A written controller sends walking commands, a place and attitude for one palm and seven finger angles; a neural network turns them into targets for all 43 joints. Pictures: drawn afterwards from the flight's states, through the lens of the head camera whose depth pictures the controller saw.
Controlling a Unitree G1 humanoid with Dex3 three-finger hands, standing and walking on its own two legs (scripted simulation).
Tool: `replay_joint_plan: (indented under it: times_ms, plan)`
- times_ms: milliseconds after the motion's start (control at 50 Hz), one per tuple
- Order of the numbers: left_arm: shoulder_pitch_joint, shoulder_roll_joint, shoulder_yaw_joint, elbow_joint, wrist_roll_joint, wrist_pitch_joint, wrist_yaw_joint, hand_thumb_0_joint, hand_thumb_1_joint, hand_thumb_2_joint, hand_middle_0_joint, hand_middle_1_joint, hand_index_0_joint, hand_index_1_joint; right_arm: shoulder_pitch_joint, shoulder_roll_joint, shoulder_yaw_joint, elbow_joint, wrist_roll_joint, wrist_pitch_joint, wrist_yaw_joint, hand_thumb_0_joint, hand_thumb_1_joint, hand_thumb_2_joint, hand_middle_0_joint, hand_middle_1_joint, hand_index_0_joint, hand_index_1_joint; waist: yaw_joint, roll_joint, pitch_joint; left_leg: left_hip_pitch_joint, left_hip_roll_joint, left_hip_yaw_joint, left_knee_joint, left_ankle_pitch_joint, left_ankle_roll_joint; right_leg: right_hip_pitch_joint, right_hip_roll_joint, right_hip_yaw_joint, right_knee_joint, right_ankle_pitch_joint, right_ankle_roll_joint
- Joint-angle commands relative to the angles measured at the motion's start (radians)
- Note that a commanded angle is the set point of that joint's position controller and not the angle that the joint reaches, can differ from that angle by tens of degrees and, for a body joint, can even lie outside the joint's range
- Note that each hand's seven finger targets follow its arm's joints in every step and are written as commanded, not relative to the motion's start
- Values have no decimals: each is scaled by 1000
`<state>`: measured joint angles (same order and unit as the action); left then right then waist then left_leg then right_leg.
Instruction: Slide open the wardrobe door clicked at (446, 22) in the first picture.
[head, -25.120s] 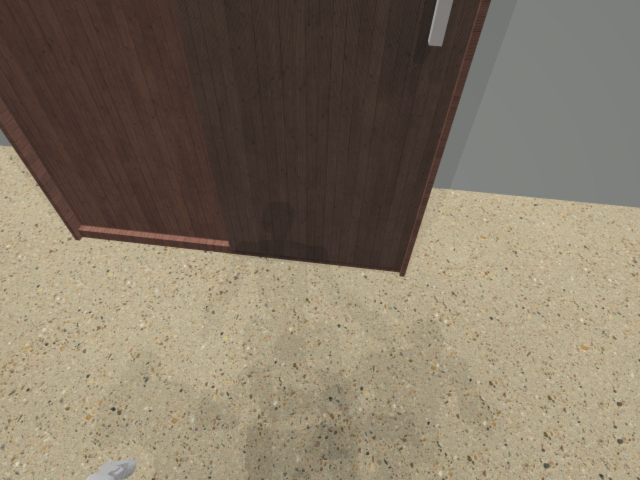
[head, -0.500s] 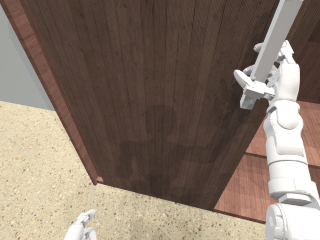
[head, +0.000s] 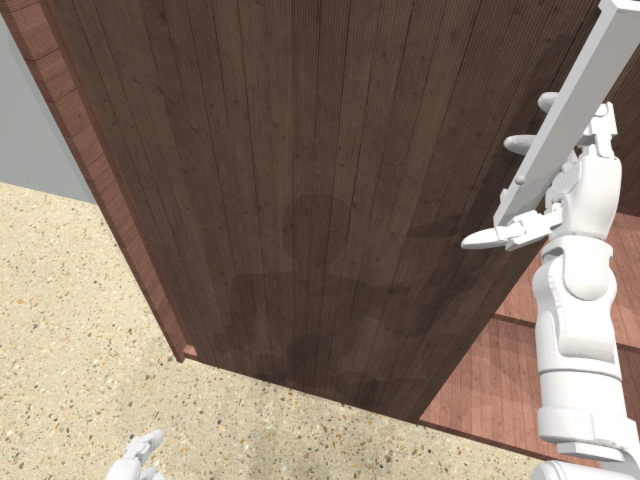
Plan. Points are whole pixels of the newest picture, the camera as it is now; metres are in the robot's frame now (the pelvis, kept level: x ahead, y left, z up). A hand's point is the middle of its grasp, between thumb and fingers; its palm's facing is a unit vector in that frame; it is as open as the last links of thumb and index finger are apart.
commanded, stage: slip the hand off the handle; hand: right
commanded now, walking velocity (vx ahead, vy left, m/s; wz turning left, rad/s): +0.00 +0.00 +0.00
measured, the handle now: (550, 129) +0.42 -0.19 +0.27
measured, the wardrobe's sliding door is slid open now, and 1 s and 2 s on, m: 0.58 0.58 0.58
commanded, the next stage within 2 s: draw the hand back to the body in 1.26 s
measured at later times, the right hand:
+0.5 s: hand (560, 188) +0.37 -0.20 +0.23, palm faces +0.19 +0.98 -0.02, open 14.9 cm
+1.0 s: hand (614, 250) +0.29 -0.23 +0.23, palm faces +0.21 +0.98 -0.06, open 14.7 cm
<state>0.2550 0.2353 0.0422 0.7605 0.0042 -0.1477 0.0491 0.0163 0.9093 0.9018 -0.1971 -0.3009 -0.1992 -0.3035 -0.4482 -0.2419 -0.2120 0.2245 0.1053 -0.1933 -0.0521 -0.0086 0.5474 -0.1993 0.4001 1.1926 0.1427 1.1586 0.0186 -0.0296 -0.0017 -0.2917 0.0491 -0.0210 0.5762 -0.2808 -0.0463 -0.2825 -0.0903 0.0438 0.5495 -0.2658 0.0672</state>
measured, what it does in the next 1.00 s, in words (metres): stands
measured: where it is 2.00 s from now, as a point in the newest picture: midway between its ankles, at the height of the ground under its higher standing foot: outside the picture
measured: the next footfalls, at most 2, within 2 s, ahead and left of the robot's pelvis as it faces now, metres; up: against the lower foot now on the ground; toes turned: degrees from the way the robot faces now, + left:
none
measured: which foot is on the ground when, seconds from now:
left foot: down 0.00-1.00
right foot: down 0.00-1.00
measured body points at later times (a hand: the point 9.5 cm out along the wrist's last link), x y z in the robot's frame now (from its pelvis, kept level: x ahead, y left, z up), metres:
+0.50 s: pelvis +0.03 -0.01 +0.00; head +0.01 +0.01 +0.45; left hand +0.18 +0.23 -0.10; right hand +0.35 -0.25 +0.24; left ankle +0.02 +0.15 -0.73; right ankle +0.02 -0.18 -0.73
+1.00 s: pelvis +0.00 -0.01 +0.00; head -0.02 +0.00 +0.45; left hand +0.19 +0.21 -0.08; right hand +0.27 -0.28 +0.23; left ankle +0.02 +0.15 -0.73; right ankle +0.02 -0.18 -0.73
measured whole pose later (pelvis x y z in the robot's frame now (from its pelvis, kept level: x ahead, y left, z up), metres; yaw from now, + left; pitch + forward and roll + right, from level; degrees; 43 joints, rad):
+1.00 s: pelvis +0.00 -0.01 +0.00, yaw +0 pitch -3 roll +0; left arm 0.17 0.21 -0.02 0.69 -0.01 -0.17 0.09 0.02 0.91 0.90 -0.20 -0.30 -0.20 -0.30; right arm -0.15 -0.26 -0.32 -0.06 0.22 -0.14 0.11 -0.01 0.55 -0.20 0.26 1.15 0.25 1.15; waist -0.03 -0.04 -0.01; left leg -0.24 0.07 -0.02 0.61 -0.31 -0.06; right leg -0.25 -0.07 0.05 0.60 -0.30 0.08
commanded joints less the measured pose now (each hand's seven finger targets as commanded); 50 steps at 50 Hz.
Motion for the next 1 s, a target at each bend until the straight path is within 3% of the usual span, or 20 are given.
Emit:
replay_joint_plan:
  times_ms: [0,40,200,260,300,400,500,520,540,560,580,620,660,740,760,800,820,900,940,980]
  plan:
    - [-90,114,30,-143,9,-41,15,0,900,900,-200,-300,-200,-300,-330,-218,-89,-268,-15,-54,-7,0,550,-200,250,1150,250,1150,-34,57,-285,141,-59,72,-74,264,45,81,98,-98,-48,220,-94]
    - [-101,104,24,-154,10,-36,14,0,900,900,-200,-300,-200,-300,-296,-182,-73,-304,-9,-47,2,0,550,-200,250,1150,250,1150,-39,59,-305,161,-59,79,-63,318,45,96,99,-103,-44,261,-92]
    - [-143,91,6,-189,5,-5,27,0,900,900,-200,-300,-200,-300,-172,-224,-193,-359,57,-9,36,0,550,-200,250,1150,250,1150,-80,82,-293,237,-56,86,-41,445,48,100,92,-105,-48,354,-78]
    - [-159,90,2,-201,2,9,29,0,900,900,-200,-300,-200,-300,-102,-270,-263,-386,75,-1,35,0,550,-200,250,1150,250,1150,-102,64,-297,274,-56,82,-31,480,53,97,90,-109,-48,377,-71]
    - [-166,86,-3,-209,-2,16,28,0,900,900,-200,-300,-200,-300,-82,-239,-246,-394,86,8,37,0,550,-200,250,1150,250,1150,-94,74,-267,262,-55,87,-33,475,50,87,88,-113,-53,369,-68]
    - [-174,89,-6,-214,-3,40,36,0,900,900,-200,-300,-200,-300,-55,-302,-316,-379,100,21,29,0,550,-200,250,1150,250,1150,-103,82,-250,272,-54,77,-29,459,50,63,85,-116,-53,342,-67]
    - [-151,103,7,-198,-3,44,45,0,900,900,-200,-300,-200,-300,-103,-339,-289,-374,47,16,60,0,550,-200,250,1150,250,1150,-63,21,-248,219,-56,67,-32,426,42,71,87,-127,-34,313,-76]
    - [-149,103,5,-194,-2,37,46,0,900,900,-200,-300,-200,-300,-160,-308,-239,-388,40,5,86,0,550,-200,250,1150,250,1150,-42,-11,-234,189,-59,69,-44,400,41,79,92,-126,-34,296,-78]
    - [-140,109,10,-185,-4,29,50,0,900,900,-200,-300,-200,-300,-194,-314,-230,-382,46,-9,112,0,550,-200,250,1150,250,1150,-29,-7,-237,170,-64,68,-49,379,39,86,93,-121,-26,277,-79]
    - [-144,106,10,-189,-6,18,52,0,900,900,-200,-300,-200,-300,-226,-258,-170,-424,53,-27,146,0,550,-200,250,1150,250,1150,-14,-15,-247,161,-67,70,-53,382,40,106,97,-122,-20,282,-84]
    - [-142,110,15,-186,-11,6,56,0,900,900,-200,-300,-200,-300,-214,-256,-159,-417,71,-40,175,0,550,-200,250,1150,250,1150,-10,-31,-248,148,-68,70,-53,353,41,110,96,-112,-16,258,-81]
    - [-146,114,11,-181,-21,-12,63,0,900,900,-200,-300,-200,-300,-216,-215,-100,-410,99,-51,227,0,550,-200,250,1150,250,1150,3,-41,-209,108,-70,75,-63,279,44,106,97,-95,-21,205,-80]
    - [-144,119,10,-177,-23,-29,71,0,900,900,-200,-300,-200,-300,-201,-221,-108,-404,122,-52,251,0,550,-200,250,1150,250,1150,-2,-26,-210,99,-69,76,-69,236,45,102,101,-87,-23,173,-82]
    - [-176,127,-4,-181,-25,-42,76,0,900,900,-200,-300,-200,-300,-145,-276,-196,-364,161,-18,245,0,550,-200,250,1150,250,1150,-41,16,-189,104,-56,82,-70,126,45,48,103,-69,-42,96,-73]
    - [-183,127,-7,-185,-24,-45,77,0,900,900,-200,-300,-200,-300,-138,-290,-215,-376,161,-16,230,0,550,-200,250,1150,250,1150,-53,9,-192,108,-57,81,-72,102,47,48,105,-69,-43,85,-73]
    - [-198,109,-14,-206,-19,-60,67,0,900,900,-200,-300,-200,-300,-124,-239,-185,-436,153,-18,201,0,550,-200,250,1150,250,1150,-64,-10,-230,125,-56,85,-62,116,50,63,105,-68,-46,108,-72]
    - [-199,112,-13,-210,-17,-64,62,0,900,900,-200,-300,-200,-300,-73,-261,-212,-453,146,-20,183,0,550,-200,250,1150,250,1150,-76,-18,-230,138,-57,86,-54,130,52,60,103,-67,-45,121,-69]
    - [-211,104,-22,-224,-15,-71,50,0,900,900,-200,-300,-200,-300,-10,-217,-172,-497,119,-21,154,0,550,-200,250,1150,250,1150,-69,26,-183,113,-60,88,-60,103,45,46,97,-76,-50,92,-72]
    - [-218,106,-24,-227,-12,-74,49,0,900,900,-200,-300,-200,-300,15,-230,-182,-525,115,-19,151,0,550,-200,250,1150,250,1150,-73,8,-167,110,-60,85,-65,81,47,44,96,-77,-54,74,-70]
    - [-229,99,-31,-234,-12,-81,47,0,900,900,-200,-300,-200,-300,19,-192,-135,-580,106,-18,152,0,550,-200,250,1150,250,1150,-66,-23,-153,102,-59,85,-71,74,48,55,96,-81,-56,69,-70]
